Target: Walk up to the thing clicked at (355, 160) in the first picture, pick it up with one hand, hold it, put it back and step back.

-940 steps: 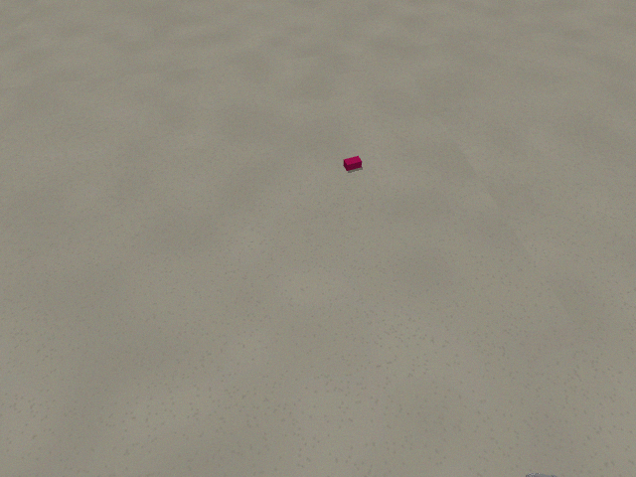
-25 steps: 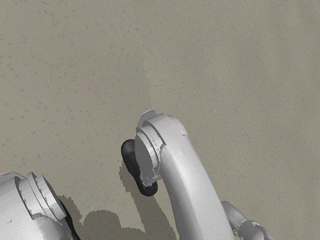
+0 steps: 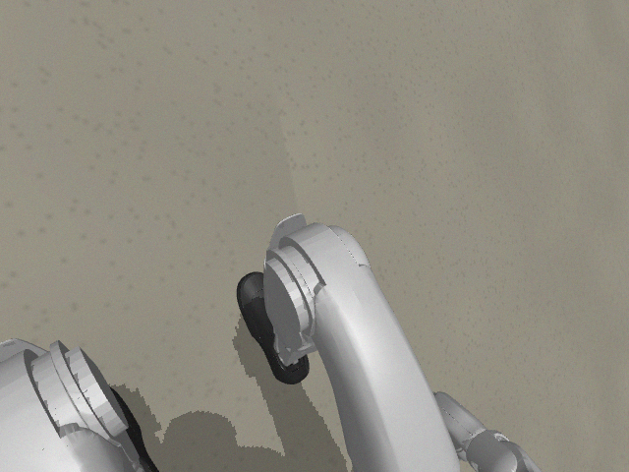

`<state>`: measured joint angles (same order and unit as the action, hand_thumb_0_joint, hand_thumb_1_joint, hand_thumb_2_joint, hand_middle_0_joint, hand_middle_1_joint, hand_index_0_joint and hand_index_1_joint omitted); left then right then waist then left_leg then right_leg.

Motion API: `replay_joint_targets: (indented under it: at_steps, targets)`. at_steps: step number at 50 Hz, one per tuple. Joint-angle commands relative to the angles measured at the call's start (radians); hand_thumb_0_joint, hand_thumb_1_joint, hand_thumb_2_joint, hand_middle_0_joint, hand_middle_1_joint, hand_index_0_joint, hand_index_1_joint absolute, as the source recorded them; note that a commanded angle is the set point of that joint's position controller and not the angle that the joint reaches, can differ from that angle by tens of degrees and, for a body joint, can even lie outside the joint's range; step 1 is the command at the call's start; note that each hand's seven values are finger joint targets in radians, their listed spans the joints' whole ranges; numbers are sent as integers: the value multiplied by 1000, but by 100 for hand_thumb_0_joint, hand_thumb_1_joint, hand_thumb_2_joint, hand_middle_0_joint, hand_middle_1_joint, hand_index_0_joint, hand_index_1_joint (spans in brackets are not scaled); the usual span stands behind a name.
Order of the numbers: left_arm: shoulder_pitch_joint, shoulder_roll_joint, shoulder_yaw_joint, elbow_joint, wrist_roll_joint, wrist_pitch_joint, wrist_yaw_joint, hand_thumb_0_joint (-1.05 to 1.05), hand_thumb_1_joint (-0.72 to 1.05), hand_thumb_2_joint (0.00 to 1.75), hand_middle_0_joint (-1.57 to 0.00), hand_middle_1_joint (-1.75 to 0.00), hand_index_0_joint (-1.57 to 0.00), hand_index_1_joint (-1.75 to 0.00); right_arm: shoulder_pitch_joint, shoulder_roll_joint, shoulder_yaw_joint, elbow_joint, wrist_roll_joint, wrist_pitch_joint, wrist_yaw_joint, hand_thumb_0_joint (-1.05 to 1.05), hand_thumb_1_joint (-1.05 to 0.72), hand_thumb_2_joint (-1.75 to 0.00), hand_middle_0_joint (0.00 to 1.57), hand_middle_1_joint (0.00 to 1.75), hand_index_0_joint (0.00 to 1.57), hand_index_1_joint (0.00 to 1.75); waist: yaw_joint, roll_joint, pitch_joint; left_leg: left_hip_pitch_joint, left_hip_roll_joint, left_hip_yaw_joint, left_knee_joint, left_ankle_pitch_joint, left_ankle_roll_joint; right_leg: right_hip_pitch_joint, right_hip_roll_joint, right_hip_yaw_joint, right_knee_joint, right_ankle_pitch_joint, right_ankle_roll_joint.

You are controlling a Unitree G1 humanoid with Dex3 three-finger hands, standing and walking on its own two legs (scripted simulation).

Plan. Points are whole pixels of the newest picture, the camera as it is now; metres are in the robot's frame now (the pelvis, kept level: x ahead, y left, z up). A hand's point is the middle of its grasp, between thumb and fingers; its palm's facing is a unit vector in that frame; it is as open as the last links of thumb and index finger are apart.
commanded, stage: settle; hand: left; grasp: from above
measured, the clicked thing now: out of the picture +0.50 +0.33 -0.29
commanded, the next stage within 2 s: lift in 0.98 s
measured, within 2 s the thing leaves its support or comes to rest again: leaves its support in 0.40 s
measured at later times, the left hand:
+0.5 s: hand out of the picture +0.49 +0.34 -0.23, palm faces -0.43 -0.10 -0.89, open 7.3 cm
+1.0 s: hand out of the picture +0.49 +0.34 -0.14, palm faces -0.45 -0.07 -0.89, open 7.3 cm
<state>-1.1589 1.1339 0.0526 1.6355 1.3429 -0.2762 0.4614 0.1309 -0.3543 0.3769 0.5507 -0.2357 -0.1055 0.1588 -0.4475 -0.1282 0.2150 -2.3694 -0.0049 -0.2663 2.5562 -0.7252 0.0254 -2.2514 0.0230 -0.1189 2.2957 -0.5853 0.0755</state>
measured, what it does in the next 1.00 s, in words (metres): stands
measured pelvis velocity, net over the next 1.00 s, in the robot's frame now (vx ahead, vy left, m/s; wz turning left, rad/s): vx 0.00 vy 0.00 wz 0.09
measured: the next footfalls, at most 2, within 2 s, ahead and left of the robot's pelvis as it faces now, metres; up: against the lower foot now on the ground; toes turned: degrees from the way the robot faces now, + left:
none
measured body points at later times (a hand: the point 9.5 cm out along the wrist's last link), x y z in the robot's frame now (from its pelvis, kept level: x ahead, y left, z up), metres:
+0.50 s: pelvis +0.00 +0.00 +0.00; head +0.28 +0.14 +0.32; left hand +0.51 +0.34 -0.18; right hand +0.04 -0.25 -0.04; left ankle +0.06 +0.12 -0.27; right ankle +0.14 -0.14 -0.27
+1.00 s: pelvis +0.00 +0.00 +0.03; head +0.25 +0.13 +0.38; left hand +0.51 +0.34 -0.09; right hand +0.08 -0.28 -0.04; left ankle +0.06 +0.12 -0.27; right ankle +0.14 -0.14 -0.27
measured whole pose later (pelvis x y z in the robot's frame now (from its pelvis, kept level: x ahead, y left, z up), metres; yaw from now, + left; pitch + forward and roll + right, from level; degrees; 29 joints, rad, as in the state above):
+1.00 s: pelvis +0.00 +0.00 +0.03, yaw +5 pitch +34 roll -14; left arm -1.09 0.89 0.01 1.27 1.28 -0.23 0.16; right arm 0.19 -0.33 0.16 0.57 -0.13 0.04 0.13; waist -0.33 -0.01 0.03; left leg -2.35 -0.03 -0.18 2.42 -0.68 0.03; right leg -2.25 -0.03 -0.06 2.23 -0.60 0.05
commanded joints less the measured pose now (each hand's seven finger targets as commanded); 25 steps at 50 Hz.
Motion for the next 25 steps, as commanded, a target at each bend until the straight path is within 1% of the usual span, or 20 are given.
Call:
replay_joint_targets:
  at_steps: [1, 2, 4, 5, 7, 8, 9, 10, 11, 12, 13, 14, 15, 16, 17, 18, 19, 20, 23, 25]
  targets:
    - [-229, 204, 15, -105, -18, 4, 33, 0, 75, 22, -109, -15, -109, -15, 197, -343, -102, 22, 2, 7, -14, 0, -89, -90, 20, 30, 20, 30, -63, 551, -633, 503, 44, 76, -293, 268, -36, 349, 29, -147, -151, 202, -97]
    - [-237, 203, 18, -127, -17, 6, 32, 0, 75, 23, -109, -15, -109, -15, 207, -340, -98, 24, 2, 8, -13, 0, -89, -90, 20, 30, 20, 30, -66, 566, -647, 525, 46, 72, -289, 293, -37, 341, 26, -147, -147, 218, -94]
    - [-245, 184, 10, -129, -17, 4, 30, 0, 77, 24, -110, -16, -111, -15, 207, -345, -103, 28, 1, 10, -14, 0, -89, -90, 20, 30, 20, 30, -74, 589, -636, 541, 47, 63, -298, 295, -43, 318, 23, -151, -144, 209, -97]
    - [-236, 187, 13, -114, -16, 7, 28, 0, 80, 22, -111, -17, -112, -15, 205, -346, -106, 23, 1, 10, -14, 0, -89, -90, 20, 30, 20, 30, -70, 583, -632, 548, 48, 58, -299, 295, -46, 305, 23, -155, -139, 201, -99]
    - [-213, 172, -5, -65, -24, 10, 24, 0, 76, 27, -116, -17, -116, -17, 189, -345, -104, 10, 3, 9, -16, 0, -90, -90, 20, 30, 20, 30, -80, 525, -586, 472, 43, 76, -299, 234, -33, 338, 30, -149, -159, 176, -98]
    - [-259, 206, 17, -151, -25, 5, 25, 0, 77, 27, -117, -16, -117, -17, 199, -348, -101, 21, 4, 11, -17, 0, -90, -90, 20, 30, 20, 30, -70, 555, -622, 487, 44, 72, -293, 265, -37, 344, 25, -146, -157, 201, -96]
    - [-254, 234, 28, -150, -13, 12, 23, 0, 78, 25, -117, -17, -118, -16, 203, -340, -100, 21, 2, 12, -18, 0, -90, -90, 20, 30, 20, 30, -47, 595, -663, 532, 45, 77, -302, 275, -40, 351, 24, -140, -150, 206, -98]
    - [-284, 250, 47, -207, -11, 11, 20, 0, 79, 27, -119, -16, -119, -16, 211, -343, -107, 34, 4, 15, -16, 0, -90, -90, 20, 30, 20, 30, -37, 660, -697, 578, 48, 67, -305, 313, -51, 323, 16, -143, -138, 217, -102]
    - [-253, 229, 42, -163, -9, 15, 18, 0, 81, 26, -119, -17, -120, -16, 209, -341, -114, 25, 4, 18, -17, 0, -90, -90, 20, 30, 20, 30, -35, 661, -700, 594, 48, 59, -312, 312, -54, 313, 19, -148, -132, 211, -106]
    - [-224, 193, 25, -135, -16, 21, 14, 0, 81, 26, -120, -15, -120, -15, 203, -339, -114, 22, 5, 21, -13, 0, -90, -90, 20, 30, 20, 30, -47, 626, -675, 571, 47, 60, -306, 317, -50, 315, 22, -152, -133, 221, -103]
    - [-234, 179, 20, -135, -19, 22, 11, 0, 82, 27, -121, -15, -121, -15, 209, -342, -117, 17, 6, 20, -13, 0, -90, -90, 20, 30, 20, 30, -63, 592, -652, 544, 43, 66, -298, 301, -45, 317, 25, -152, -138, 216, -103]
    - [-272, 191, 32, -190, -21, 17, 7, 0, 83, 26, -121, -15, -121, -15, 208, -347, -120, 17, 6, 21, -12, 0, -90, -90, 20, 30, 20, 30, -63, 604, -649, 538, 43, 60, -298, 309, -50, 300, 20, -152, -139, 215, -105]
    - [-274, 214, 38, -209, -18, 15, 3, 0, 80, 27, -120, -15, -120, -15, 212, -342, -122, 19, 7, 20, -15, 0, -90, -90, 20, 30, 20, 30, -50, 615, -662, 539, 40, 76, -297, 294, -45, 324, 23, -142, -147, 208, -108]
    - [-286, 257, 68, -272, -9, 11, 2, 0, 78, 28, -120, -15, -119, -16, 219, -344, -130, 30, 8, 23, -16, 0, -90, -90, 20, 30, 20, 30, -26, 660, -733, 584, 41, 83, -294, 332, -48, 349, 21, -137, -148, 235, -107]
    - [-285, 256, 80, -292, -4, 12, -1, 0, 79, 29, -119, -15, -119, -16, 232, -345, -137, 28, 8, 26, -15, 0, -90, -90, 20, 30, 20, 30, -24, 689, -758, 614, 41, 80, -294, 357, -53, 347, 16, -136, -140, 247, -111]
    - [-260, 219, 75, -266, -11, 15, -7, 0, 80, 27, -119, -16, -119, -16, 228, -338, -143, 32, 7, 27, -12, 0, -90, -90, 20, 30, 20, 30, -23, 685, -741, 608, 40, 79, -293, 364, -56, 326, 14, -138, -138, 245, -115]
    - [-246, 196, 69, -253, -13, 18, -15, 0, 81, 27, -120, -14, -119, -15, 234, -333, -144, 35, 5, 27, -6, 0, -90, -90, 20, 30, 20, 30, -41, 660, -711, 590, 39, 83, -285, 367, -53, 322, 16, -140, -140, 251, -113]
    - [-249, 188, 74, -275, -19, 20, -21, 0, 81, 26, -119, -14, -119, -15, 236, -338, -155, 36, 8, 29, -7, 0, -90, -90, 20, 30, 20, 30, -33, 652, -716, 593, 37, 80, -286, 379, -55, 308, 16, -142, -147, 252, -114]
    - [-252, 210, 102, -372, -16, 19, -43, 0, 82, 25, -118, -17, -119, -16, 251, -332, -181, 37, 17, 39, -3, 0, -90, -90, 20, 30, 20, 30, 0, 725, -779, 650, 34, 78, -312, 398, -65, 298, 7, -134, -142, 242, -123]
    - [-237, 152, 87, -394, -31, 30, -68, 0, 85, 26, -120, -17, -121, -16, 244, -328, -209, 32, 27, 49, 1, 0, -90, -90, 20, 30, 20, 30, 13, 722, -801, 651, 31, 81, -319, 383, -65, 269, 4, -131, -145, 227, -126]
